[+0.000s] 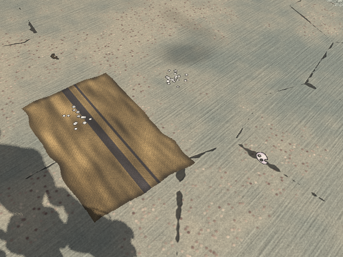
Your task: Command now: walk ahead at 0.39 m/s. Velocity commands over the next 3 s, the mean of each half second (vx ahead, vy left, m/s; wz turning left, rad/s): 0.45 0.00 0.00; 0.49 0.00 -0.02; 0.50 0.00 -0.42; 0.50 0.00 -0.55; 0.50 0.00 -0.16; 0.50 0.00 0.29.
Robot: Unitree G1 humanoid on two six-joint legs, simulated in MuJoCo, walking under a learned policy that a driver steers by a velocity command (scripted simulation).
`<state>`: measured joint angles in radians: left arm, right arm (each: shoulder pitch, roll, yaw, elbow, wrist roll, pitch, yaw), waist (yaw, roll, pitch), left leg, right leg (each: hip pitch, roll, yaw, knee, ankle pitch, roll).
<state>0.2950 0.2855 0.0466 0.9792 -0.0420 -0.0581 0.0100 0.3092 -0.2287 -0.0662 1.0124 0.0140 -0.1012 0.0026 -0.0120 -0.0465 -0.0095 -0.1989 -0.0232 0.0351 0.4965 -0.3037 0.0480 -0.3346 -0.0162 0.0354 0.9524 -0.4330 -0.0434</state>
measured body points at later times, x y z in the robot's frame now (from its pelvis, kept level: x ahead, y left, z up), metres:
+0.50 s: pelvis +0.26 -0.05 -0.01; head +0.29 -0.06 +0.44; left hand +0.41 +0.21 -0.12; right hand +0.25 -0.32 -0.15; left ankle +0.10 +0.09 -0.63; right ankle +0.34 -0.13 -0.74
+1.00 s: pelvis +0.55 +0.00 -0.01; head +0.59 +0.01 +0.44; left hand +0.52 +0.27 -0.16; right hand +0.75 -0.25 -0.11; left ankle +0.66 +0.09 -0.74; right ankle +0.37 -0.13 -0.68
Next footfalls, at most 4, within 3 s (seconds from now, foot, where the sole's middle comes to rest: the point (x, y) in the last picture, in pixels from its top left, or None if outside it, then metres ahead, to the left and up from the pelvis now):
0.38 right None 0.38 -0.14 -0.77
0.94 left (144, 217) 0.70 0.10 -0.77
1.48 right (203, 166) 0.96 -0.17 -0.77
1.98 left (187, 114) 1.31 -0.11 -0.77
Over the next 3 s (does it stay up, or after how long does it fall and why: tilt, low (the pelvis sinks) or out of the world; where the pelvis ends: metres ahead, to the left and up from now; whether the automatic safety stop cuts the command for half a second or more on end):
stays up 1.55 -0.43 -0.02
